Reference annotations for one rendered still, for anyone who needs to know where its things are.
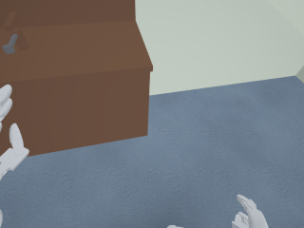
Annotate left robot hand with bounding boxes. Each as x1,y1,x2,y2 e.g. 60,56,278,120
0,85,29,180

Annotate right robot hand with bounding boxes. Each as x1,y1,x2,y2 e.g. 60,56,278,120
232,194,269,228

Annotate tap lever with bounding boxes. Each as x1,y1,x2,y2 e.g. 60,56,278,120
3,34,18,54

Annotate counter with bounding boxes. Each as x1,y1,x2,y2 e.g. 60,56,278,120
0,0,153,157

